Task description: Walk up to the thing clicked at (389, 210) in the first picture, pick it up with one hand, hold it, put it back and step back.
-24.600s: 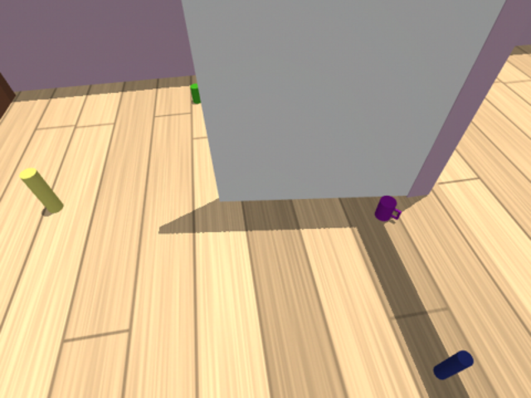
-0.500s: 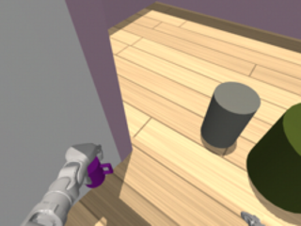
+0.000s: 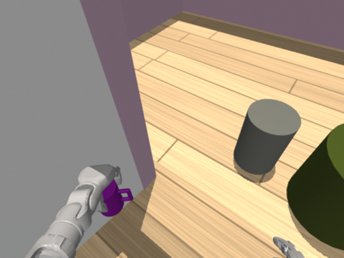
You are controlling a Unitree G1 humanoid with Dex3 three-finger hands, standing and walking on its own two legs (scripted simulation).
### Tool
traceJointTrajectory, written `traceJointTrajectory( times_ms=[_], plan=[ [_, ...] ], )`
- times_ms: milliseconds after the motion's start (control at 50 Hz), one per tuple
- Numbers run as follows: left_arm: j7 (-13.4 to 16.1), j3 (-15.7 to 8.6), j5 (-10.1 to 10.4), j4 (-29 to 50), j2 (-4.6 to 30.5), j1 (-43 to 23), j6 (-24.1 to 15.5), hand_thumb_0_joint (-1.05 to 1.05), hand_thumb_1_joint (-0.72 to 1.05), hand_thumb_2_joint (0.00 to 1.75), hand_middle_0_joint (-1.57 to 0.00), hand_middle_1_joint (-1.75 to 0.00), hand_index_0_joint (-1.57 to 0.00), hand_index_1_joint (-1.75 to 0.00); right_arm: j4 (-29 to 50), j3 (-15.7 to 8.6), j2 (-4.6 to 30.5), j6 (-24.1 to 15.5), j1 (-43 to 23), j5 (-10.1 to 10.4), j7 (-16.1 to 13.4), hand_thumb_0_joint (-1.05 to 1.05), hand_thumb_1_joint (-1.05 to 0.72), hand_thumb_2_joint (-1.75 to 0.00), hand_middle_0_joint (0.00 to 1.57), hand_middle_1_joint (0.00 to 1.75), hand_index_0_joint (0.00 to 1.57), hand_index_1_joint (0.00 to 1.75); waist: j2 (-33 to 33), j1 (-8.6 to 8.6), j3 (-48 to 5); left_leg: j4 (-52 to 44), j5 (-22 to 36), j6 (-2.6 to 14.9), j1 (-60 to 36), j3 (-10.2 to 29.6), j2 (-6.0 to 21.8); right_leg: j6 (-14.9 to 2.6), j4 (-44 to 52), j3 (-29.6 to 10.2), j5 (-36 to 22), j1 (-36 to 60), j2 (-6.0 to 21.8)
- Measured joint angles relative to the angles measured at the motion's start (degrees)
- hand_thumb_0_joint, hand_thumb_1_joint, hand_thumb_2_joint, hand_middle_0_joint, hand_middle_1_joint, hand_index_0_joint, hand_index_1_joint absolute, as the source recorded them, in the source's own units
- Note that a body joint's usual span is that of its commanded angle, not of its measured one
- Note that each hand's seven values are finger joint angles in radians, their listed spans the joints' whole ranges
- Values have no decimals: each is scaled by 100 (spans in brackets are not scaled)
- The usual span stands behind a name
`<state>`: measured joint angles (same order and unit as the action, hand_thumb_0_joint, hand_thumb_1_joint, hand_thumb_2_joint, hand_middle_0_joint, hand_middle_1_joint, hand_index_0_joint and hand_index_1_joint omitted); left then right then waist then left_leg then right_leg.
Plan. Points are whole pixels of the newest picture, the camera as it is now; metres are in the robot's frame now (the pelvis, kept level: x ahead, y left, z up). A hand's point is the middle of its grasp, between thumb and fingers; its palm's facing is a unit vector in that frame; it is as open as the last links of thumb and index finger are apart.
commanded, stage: hold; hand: left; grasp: from above
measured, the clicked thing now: (113, 196) +0.30 +0.20 -0.11
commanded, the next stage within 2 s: crouch in 1.22 s
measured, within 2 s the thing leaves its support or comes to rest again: neither
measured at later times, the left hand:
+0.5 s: hand (99, 196) +0.28 +0.22 -0.04, palm faces -0.47 -0.07 -0.88, open 9.8 cm
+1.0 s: hand (98, 194) +0.28 +0.22 -0.04, palm faces -0.47 -0.07 -0.88, open 9.7 cm
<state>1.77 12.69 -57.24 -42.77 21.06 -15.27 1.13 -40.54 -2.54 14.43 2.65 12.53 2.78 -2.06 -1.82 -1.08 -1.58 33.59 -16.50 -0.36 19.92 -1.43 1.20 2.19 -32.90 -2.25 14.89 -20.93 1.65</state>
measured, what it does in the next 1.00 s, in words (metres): stands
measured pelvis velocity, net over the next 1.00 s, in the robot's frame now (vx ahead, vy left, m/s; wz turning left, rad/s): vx -0.01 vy -0.01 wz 0.01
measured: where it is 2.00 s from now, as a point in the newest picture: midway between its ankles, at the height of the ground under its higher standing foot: outside the picture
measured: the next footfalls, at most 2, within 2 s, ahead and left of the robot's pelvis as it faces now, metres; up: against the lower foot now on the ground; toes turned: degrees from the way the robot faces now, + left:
none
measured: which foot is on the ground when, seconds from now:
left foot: down 0.00-1.00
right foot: down 0.00-1.00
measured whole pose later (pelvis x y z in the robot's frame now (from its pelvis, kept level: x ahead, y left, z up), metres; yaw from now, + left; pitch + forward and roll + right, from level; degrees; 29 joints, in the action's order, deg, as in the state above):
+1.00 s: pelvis -0.01 -0.01 +0.01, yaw +0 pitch +0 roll +0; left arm -1.8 12.2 -56.5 -37.0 22.5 -13.2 -0.5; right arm -40.3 -1.7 14.4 2.9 9.5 3.2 -3.3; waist -2.5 0.3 0.3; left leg 28.5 -13.6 -0.9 15.2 -1.0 1.2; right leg 1.6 -29.1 -1.7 12.8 -16.6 1.6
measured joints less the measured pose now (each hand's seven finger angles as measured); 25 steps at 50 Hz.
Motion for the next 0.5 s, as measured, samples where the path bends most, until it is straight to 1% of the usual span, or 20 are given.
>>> traceJointTrajectory(
  times_ms=[160,500],
  plan=[
    [-53,4,13,85,15,43,-6,-1,-7,65,-67,-69,-70,-72,12,9,11,-6,-63,3,-11,1,-92,-90,20,30,20,30,-25,26,39,-114,80,-11,-121,6,1,-12,91,7,-65,112,-2],
    [-311,-15,72,431,103,171,-69,-1,-7,66,-67,-69,-70,-72,73,60,35,-11,-196,35,-71,1,-92,-90,20,30,20,30,-57,94,119,-337,230,-36,-331,22,4,-40,248,25,-175,298,-7]
  ],
)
